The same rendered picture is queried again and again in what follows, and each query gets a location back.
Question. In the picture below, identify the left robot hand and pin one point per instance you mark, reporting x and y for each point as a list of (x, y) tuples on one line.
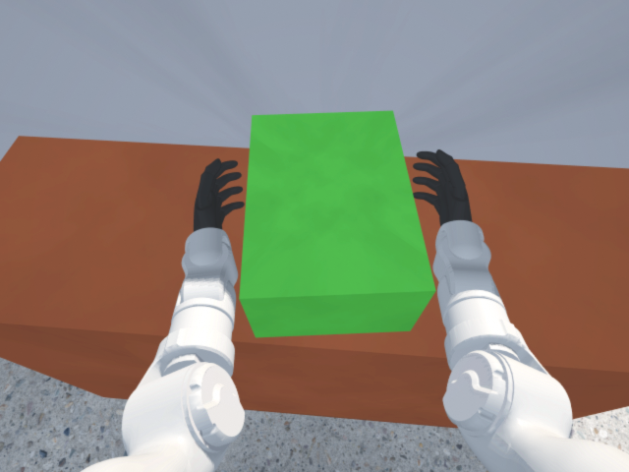
[(208, 211)]

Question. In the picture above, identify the robot right forearm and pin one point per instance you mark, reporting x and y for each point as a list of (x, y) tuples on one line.
[(471, 308)]

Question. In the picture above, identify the robot left forearm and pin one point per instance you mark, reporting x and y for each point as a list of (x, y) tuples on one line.
[(203, 319)]

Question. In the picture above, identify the carton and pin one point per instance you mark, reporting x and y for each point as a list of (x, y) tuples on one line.
[(332, 239)]

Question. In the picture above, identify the right robot hand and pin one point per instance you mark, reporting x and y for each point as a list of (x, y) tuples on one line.
[(452, 201)]

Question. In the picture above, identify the pedestal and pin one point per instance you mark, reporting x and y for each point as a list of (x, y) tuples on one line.
[(92, 236)]

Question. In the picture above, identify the right robot upper arm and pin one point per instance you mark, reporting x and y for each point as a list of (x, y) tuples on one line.
[(515, 418)]

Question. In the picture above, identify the left robot upper arm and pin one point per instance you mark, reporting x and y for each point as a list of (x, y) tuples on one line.
[(182, 422)]

